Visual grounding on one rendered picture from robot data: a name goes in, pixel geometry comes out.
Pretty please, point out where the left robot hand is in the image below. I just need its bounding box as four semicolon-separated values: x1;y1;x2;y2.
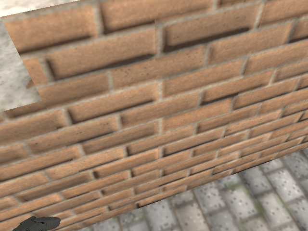
13;216;61;231

